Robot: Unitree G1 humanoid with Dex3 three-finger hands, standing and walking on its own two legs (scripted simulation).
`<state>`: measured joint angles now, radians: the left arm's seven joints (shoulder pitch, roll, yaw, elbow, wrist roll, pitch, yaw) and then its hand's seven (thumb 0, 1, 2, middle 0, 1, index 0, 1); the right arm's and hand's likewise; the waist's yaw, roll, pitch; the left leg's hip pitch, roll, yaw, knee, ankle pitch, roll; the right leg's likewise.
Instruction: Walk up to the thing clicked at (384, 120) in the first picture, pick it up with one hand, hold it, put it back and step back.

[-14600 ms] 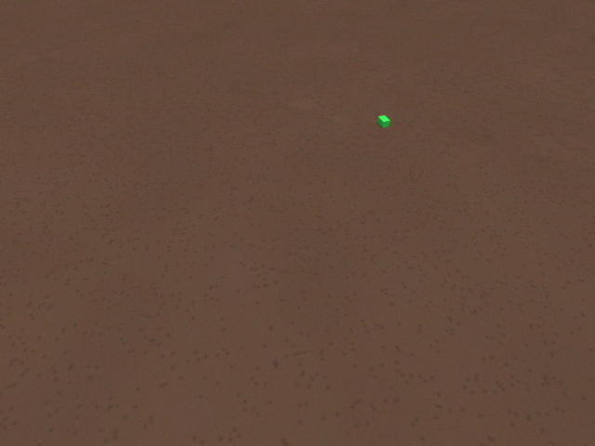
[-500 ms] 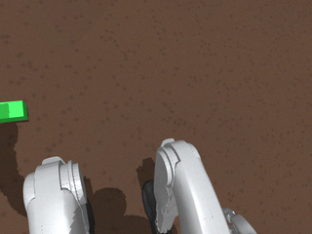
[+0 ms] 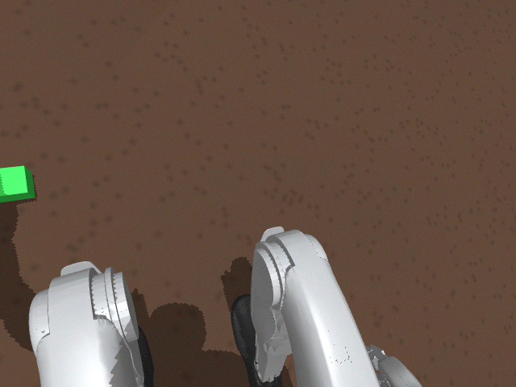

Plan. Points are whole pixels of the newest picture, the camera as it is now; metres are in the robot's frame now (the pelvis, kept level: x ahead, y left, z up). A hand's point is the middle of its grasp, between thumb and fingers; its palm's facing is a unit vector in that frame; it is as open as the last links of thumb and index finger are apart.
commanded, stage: rise first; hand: left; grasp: from above
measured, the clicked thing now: (6, 185) +0.46 +0.34 -0.29
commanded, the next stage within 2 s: none
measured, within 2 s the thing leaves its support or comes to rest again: neither
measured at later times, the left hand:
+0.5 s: hand out of the picture +0.41 +0.38 -0.17, palm faces -0.46 -0.10 -0.88, open 12.6 cm
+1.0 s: hand out of the picture +0.41 +0.38 -0.16, palm faces -0.47 -0.08 -0.88, open 12.6 cm
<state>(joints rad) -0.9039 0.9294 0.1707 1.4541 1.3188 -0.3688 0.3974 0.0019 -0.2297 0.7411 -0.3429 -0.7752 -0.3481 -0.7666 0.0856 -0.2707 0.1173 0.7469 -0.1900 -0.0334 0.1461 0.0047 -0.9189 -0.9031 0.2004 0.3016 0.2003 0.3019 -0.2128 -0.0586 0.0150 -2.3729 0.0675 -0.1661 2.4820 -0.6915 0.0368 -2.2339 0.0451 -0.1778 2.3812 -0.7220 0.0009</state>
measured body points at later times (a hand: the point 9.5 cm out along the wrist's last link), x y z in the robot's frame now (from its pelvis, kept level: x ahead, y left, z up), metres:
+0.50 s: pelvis -0.01 +0.00 +0.00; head +0.23 +0.11 +0.37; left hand +0.43 +0.38 -0.12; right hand +0.09 -0.27 -0.09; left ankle +0.07 +0.12 -0.28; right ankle +0.09 -0.11 -0.28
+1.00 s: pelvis -0.01 +0.00 +0.01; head +0.23 +0.11 +0.38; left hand +0.43 +0.38 -0.11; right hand +0.09 -0.26 -0.09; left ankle +0.07 +0.12 -0.28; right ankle +0.09 -0.11 -0.28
